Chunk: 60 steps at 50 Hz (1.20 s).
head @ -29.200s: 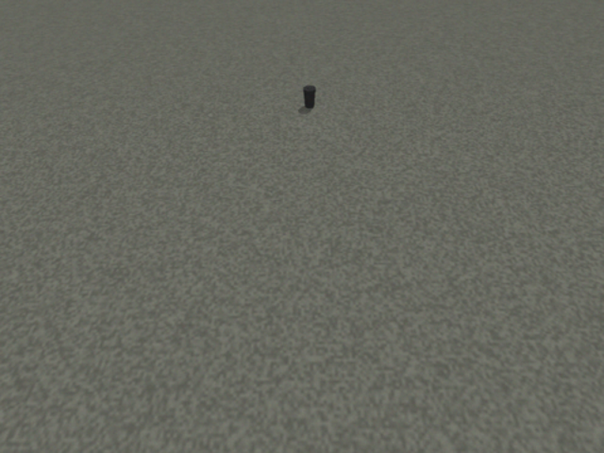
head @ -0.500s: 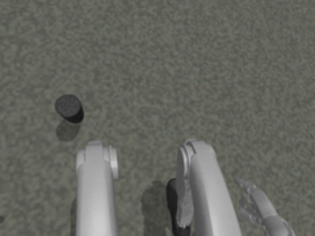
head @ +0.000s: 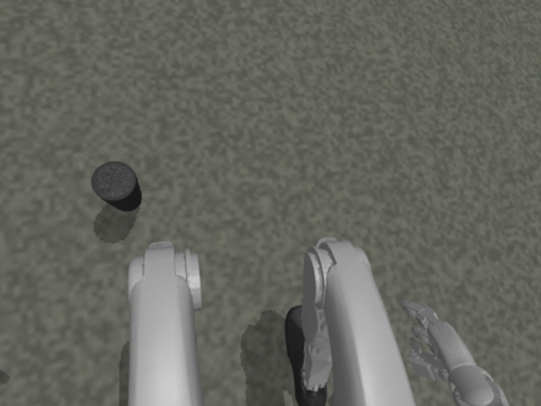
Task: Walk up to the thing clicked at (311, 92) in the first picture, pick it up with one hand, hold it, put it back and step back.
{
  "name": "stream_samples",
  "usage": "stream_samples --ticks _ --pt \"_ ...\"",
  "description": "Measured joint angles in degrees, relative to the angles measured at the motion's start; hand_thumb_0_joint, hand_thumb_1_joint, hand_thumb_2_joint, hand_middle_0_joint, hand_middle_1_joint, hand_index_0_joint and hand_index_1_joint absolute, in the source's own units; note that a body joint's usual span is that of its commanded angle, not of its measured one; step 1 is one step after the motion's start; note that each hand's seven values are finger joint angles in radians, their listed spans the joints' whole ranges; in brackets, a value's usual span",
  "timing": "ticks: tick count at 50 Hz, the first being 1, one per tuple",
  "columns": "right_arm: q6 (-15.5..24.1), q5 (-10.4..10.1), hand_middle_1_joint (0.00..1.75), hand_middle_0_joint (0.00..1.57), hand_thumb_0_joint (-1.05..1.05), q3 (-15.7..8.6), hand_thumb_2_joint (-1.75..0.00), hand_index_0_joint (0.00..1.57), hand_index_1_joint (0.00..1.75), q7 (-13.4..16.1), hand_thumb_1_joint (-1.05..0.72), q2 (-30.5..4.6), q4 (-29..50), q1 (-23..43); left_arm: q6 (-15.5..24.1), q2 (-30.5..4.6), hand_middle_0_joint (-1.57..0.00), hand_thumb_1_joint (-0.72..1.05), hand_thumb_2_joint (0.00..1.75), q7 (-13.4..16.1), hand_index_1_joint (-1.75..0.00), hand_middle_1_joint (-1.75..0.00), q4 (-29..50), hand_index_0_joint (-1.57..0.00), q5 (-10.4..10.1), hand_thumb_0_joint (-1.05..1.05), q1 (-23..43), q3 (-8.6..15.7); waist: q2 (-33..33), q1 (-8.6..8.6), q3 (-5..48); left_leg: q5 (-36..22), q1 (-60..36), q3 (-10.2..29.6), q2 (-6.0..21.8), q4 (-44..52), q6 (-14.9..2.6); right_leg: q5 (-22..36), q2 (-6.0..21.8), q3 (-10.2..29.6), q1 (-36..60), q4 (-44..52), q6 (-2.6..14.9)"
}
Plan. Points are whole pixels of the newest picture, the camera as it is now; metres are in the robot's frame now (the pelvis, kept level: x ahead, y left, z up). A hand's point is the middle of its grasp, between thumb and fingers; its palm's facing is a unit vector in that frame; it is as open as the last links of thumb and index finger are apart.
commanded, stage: approach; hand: left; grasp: from the side
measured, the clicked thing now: (121, 190) +0.46 +0.27 -0.30
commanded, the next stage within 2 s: close in in 0.44 s
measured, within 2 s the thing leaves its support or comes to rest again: neither
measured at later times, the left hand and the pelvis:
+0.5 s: hand (44, 194) +0.42 +0.36 -0.20, palm faces +0.21 -0.98 +0.02, open 17.6 cm; pelvis +0.00 +0.01 -0.06, yaw -6 degrees
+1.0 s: hand (90, 191) +0.44 +0.31 -0.24, palm faces +0.28 -0.96 +0.01, open 17.6 cm; pelvis -0.01 +0.02 -0.08, yaw -9 degrees
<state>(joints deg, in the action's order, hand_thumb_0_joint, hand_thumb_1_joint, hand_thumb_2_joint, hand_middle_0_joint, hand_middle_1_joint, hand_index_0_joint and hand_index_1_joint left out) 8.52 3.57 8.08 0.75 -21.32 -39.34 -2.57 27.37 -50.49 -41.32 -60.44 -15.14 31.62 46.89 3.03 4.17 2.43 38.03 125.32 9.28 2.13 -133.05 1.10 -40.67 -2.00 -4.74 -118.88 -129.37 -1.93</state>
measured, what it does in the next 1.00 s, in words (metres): lowers itself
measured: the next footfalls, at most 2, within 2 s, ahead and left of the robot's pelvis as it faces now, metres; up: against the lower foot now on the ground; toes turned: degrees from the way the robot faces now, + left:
none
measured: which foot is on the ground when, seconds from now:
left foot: down 0.00-1.00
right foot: down 0.00-1.00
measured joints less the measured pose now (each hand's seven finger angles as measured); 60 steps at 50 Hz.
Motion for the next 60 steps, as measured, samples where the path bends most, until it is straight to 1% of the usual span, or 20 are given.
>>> stream_samples --ticks 4,7,10,12,15,19,24,27,30,33,36,40,42,44,51,54,57,60 --pt "0.4 0.6 0.30 0.20 0.00 1.1 -0.89 0.20 0.30 -0.4 -0.88 -0.2 0.0 0.5 2.5 0.4 -0.03 -0.59 0.06 -0.4 -0.11 -0.15 -4.1 -0.06 -1.6 -0.01 1.4 -1.1 0.9 0.44 -0.8 0.1 0.9 0.4 0.1 -1.5 0.07 0.0 -0.3 -0.2 -0.8 -1.3 -0.09" --pt "0.5 1.4 0.30 0.20 0.00 2.4 -0.89 0.20 0.30 -0.9 -0.88 -0.2 0.5 1.1 4.8 0.9 -0.03 -0.60 0.05 -0.1 -0.11 -0.14 -7.4 -0.06 -1.9 -0.01 2.7 -1.8 1.9 1.11 -1.9 0.4 1.7 1.1 0.1 -3.3 0.25 0.0 -0.5 -0.7 -1.5 -2.8 -0.11" --pt "0.1 2.7 0.30 0.20 0.00 4.1 -0.89 0.20 0.30 -1.4 -0.88 -0.3 1.1 2.3 7.5 0.9 -0.03 -0.60 0.06 1.0 -0.10 -0.14 -10.9 -0.06 -1.1 -0.01 4.0 -2.1 3.3 2.13 -3.6 0.8 2.4 2.1 0.1 -5.6 0.50 -0.1 -0.9 -1.3 -2.1 -4.5 -0.13" --pt "-0.4 3.8 0.30 0.20 0.00 5.5 -0.89 0.20 0.30 -1.7 -0.88 -0.2 1.5 3.4 9.5 0.5 -0.03 -0.61 0.06 1.7 -0.10 -0.14 -12.7 -0.06 -0.1 -0.01 4.6 -1.8 4.2 2.94 -5.1 1.2 2.7 2.9 0.1 -7.2 0.68 -0.2 -1.2 -1.9 -2.3 -5.7 -0.22" --pt "-1.3 5.4 0.30 0.20 0.00 7.8 -0.89 0.20 0.30 -2.0 -0.88 -0.1 2.2 5.2 12.8 -1.0 -0.03 -0.61 0.06 2.6 -0.10 -0.14 -15.2 -0.06 0.9 -0.01 5.4 -1.3 5.8 4.27 -7.5 1.7 3.1 4.2 0.1 -9.5 0.97 -0.3 -1.6 -2.7 -2.4 -7.3 -0.38" --pt "-2.6 7.4 0.30 0.21 0.00 11.0 -0.89 0.20 0.30 -2.2 -0.88 0.0 2.9 7.6 16.6 -3.8 -0.03 -0.61 0.07 3.6 -0.11 -0.14 -18.4 -0.06 1.3 -0.01 5.8 -1.1 7.7 5.81 -10.3 2.5 3.2 6.0 0.0 -12.3 1.20 -0.5 -2.2 -3.9 -2.2 -8.9 -0.73" --pt "-3.9 9.6 0.30 0.21 0.00 14.5 -0.89 0.20 0.30 -2.3 -0.89 -0.3 4.0 10.0 20.4 -6.2 -0.03 -0.61 0.07 5.3 -0.12 -0.16 -21.8 -0.06 0.8 -0.01 5.4 -1.9 9.6 6.94 -13.3 3.3 3.2 8.0 0.1 -14.7 1.20 -0.4 -3.0 -5.3 -1.7 -9.8 -1.11" --pt "-4.7 10.8 0.30 0.21 0.00 16.4 -0.89 0.20 0.30 -2.5 -0.89 -0.6 4.7 11.2 22.4 -6.4 -0.03 -0.61 0.08 6.9 -0.13 -0.17 -23.2 -0.06 0.5 -0.01 5.1 -3.4 10.5 7.25 -14.8 3.6 2.9 9.0 0.1 -15.8 1.17 -0.2 -3.4 -6.0 -1.2 -10.1 -1.26" --pt "-5.3 12.0 0.30 0.21 0.00 18.1 -0.89 0.20 0.30 -2.7 -0.89 -0.8 5.2 12.5 24.6 -5.5 -0.03 -0.61 0.07 9.3 -0.13 -0.17 -24.2 -0.06 0.4 -0.01 4.8 -4.9 11.4 7.52 -15.9 3.7 2.7 10.0 0.1 -16.8 1.03 0.1 -3.8 -6.6 -0.7 -10.3 -1.64" --pt "-6.2 13.3 0.30 0.21 0.00 19.8 -0.89 0.20 0.30 -2.9 -0.90 -0.7 5.8 13.7 26.9 -4.4 -0.03 -0.61 0.05 12.2 -0.12 -0.17 -24.8 -0.07 1.1 -0.01 4.3 -5.8 12.4 7.92 -16.8 3.8 2.2 11.0 0.1 -17.8 1.02 0.4 -4.2 -7.3 0.0 -10.5 -1.87" --pt "-7.1 14.3 0.30 0.21 0.00 21.2 -0.89 0.20 0.30 -3.2 -0.90 -0.8 6.8 14.6 29.1 -3.5 -0.03 -0.61 0.04 15.5 -0.11 -0.16 -25.1 -0.07 2.0 -0.01 4.2 -6.1 13.3 8.15 -17.6 3.8 1.7 12.2 -0.1 -18.7 1.11 0.9 -4.5 -8.0 0.6 -10.7 -1.91" --pt "-8.1 15.3 0.30 0.21 0.00 22.3 -0.89 0.20 0.30 -3.6 -0.90 -0.8 8.0 15.1 31.2 -2.8 -0.03 -0.60 0.04 20.2 -0.10 -0.15 -24.9 -0.08 3.5 -0.01 4.5 -6.3 14.1 8.16 -18.7 3.4 1.2 13.3 -0.3 -19.4 1.01 1.6 -4.9 -8.8 1.5 -10.6 -2.09" --pt "-8.6 15.9 0.30 0.21 0.00 22.7 -0.89 0.20 0.30 -3.8 -0.90 -0.8 8.5 15.1 31.9 -3.0 -0.03 -0.60 0.03 22.2 -0.09 -0.14 -24.5 -0.08 4.3 -0.01 4.4 -6.5 14.4 8.19 -19.1 3.2 1.0 13.6 -0.3 -19.7 0.88 1.9 -5.0 -9.0 1.9 -10.5 -2.08" --pt "-9.1 16.3 0.30 0.21 0.00 23.0 -0.89 0.20 0.30 -4.0 -0.90 -0.9 8.9 14.9 32.5 -3.5 -0.04 -0.60 0.03 23.7 -0.08 -0.14 -24.3 -0.08 4.7 -0.01 4.3 -7.2 14.4 8.22 -19.4 2.9 1.0 13.8 -0.3 -19.8 0.65 2.2 -5.1 -9.2 2.1 -10.4 -2.06" --pt "-10.1 16.9 0.30 0.21 0.00 23.6 -0.89 0.20 0.30 -5.1 -0.90 -1.3 9.7 13.7 32.8 -3.9 -0.03 -0.60 0.03 27.6 -0.07 -0.13 -24.7 -0.08 4.6 -0.01 4.7 -10.3 13.6 8.51 -19.7 2.1 1.3 13.8 -0.1 -20.2 -0.63 3.0 -5.5 -9.3 2.6 -10.0 -2.34" --pt "-10.3 16.9 0.30 0.21 0.00 23.8 -0.89 0.20 0.30 -5.6 -0.90 -1.2 10.0 13.3 32.9 -3.7 -0.03 -0.60 0.04 29.1 -0.07 -0.12 -25.3 -0.07 5.0 -0.01 5.0 -11.4 13.5 8.69 -19.9 2.0 1.3 13.9 0.1 -20.4 -0.96 3.3 -5.8 -9.4 2.7 -9.8 -2.25" --pt "-10.5 17.0 0.30 0.21 0.00 24.3 -0.89 0.20 0.30 -6.0 -0.90 -1.2 10.4 12.9 33.3 -3.3 -0.02 -0.59 0.05 30.5 -0.07 -0.12 -25.7 -0.07 5.6 -0.01 5.1 -11.8 13.8 8.91 -20.1 2.0 1.2 14.2 0.3 -20.5 -1.11 3.5 -6.0 -9.6 2.9 -9.6 -2.17" --pt "-10.6 17.2 0.30 0.21 0.00 24.7 -0.89 0.21 0.30 -6.4 -0.90 -1.2 10.7 12.8 33.9 -2.9 -0.02 -0.59 0.06 31.8 -0.07 -0.12 -25.9 -0.06 6.1 -0.01 4.9 -11.5 14.2 9.12 -20.5 2.2 1.0 14.6 0.3 -20.7 -1.07 3.6 -6.1 -9.9 3.1 -9.5 -2.19"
